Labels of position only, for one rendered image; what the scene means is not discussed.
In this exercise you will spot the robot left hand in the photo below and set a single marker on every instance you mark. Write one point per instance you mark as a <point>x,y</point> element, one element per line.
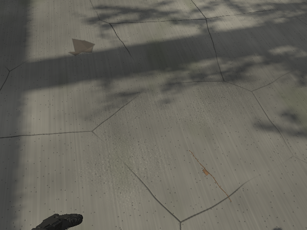
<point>60,222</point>

